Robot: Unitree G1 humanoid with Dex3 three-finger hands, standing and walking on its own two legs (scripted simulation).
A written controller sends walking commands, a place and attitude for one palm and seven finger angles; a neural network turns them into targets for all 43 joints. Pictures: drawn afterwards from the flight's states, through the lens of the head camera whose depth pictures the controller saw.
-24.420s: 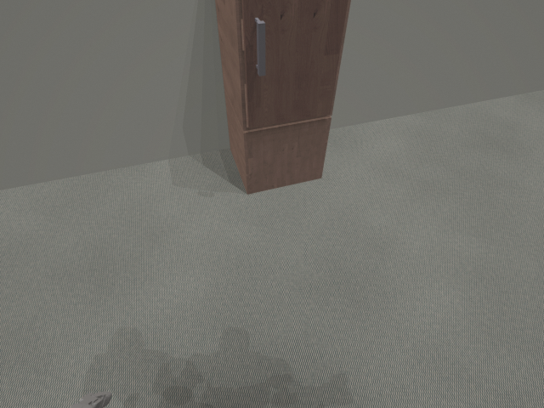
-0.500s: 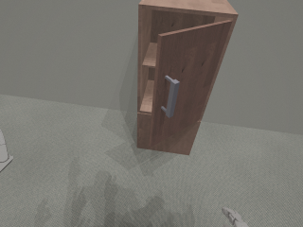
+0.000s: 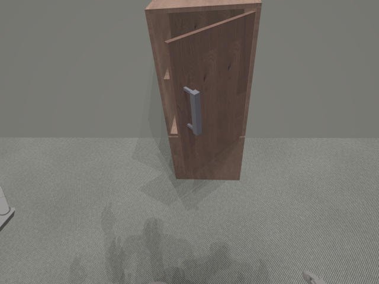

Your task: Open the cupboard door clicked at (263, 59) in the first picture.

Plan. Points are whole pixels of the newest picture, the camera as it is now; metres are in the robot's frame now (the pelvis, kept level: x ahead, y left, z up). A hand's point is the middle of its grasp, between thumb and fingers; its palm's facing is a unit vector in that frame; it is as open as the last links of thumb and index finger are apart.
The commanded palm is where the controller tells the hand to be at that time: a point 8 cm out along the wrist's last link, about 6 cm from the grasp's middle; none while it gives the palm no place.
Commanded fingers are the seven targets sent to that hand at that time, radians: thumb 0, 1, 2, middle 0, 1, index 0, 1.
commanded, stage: stop stepping back and stand still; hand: left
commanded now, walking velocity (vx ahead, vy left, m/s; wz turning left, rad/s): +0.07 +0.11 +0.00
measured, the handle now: (192, 111) +0.68 +0.04 +0.00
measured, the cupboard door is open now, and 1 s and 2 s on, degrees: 44 44 44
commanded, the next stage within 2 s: let the arm hang, fingers relaxed in 1.08 s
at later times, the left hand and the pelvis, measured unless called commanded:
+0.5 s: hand (18, 202) +0.22 +0.31 +0.15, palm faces +0.44 -0.77 -0.46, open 7.4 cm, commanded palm +0.16 +0.34 +0.17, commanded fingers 0.00 0.90 0.90 -0.20 -0.30 -0.20 -0.30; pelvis +0.02 +0.04 +0.00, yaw +0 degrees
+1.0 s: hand (0, 216) +0.20 +0.33 +0.14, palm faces +0.42 -0.79 -0.45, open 7.4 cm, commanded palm +0.14 +0.37 +0.17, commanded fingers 0.00 0.90 0.90 -0.20 -0.30 -0.20 -0.30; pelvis +0.00 +0.07 +0.00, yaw +1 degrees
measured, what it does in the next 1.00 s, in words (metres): steps on the spot: left foot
